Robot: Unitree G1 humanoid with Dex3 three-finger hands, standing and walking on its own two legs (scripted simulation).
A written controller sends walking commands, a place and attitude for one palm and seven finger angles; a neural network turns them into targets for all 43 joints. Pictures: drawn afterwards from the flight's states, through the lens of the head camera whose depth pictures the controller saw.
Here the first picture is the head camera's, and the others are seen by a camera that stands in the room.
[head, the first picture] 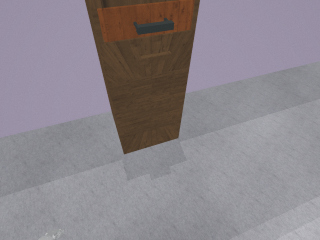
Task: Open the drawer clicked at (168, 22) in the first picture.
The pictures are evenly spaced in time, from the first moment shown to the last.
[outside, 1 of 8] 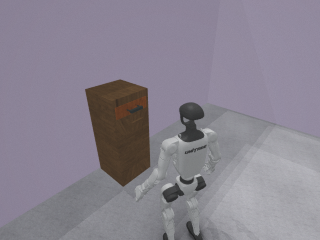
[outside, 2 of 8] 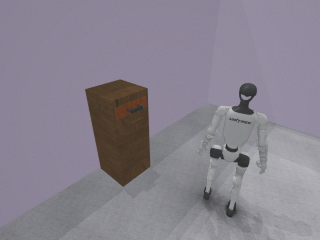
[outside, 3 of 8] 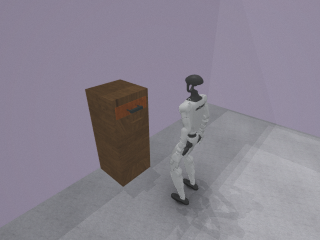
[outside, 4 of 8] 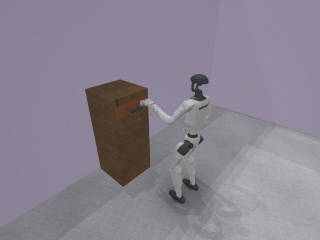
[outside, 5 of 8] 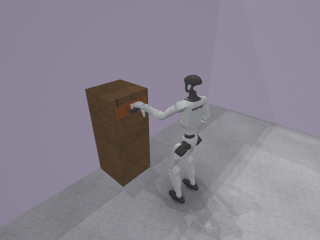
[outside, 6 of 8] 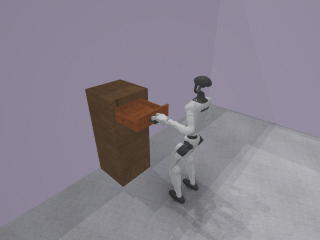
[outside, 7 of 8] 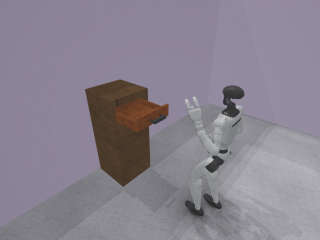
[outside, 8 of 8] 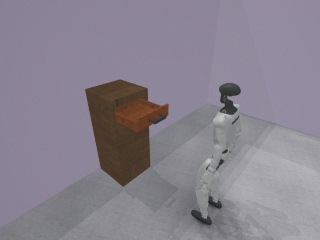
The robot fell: no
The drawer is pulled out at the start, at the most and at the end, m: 0.00 0.30 0.30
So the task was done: yes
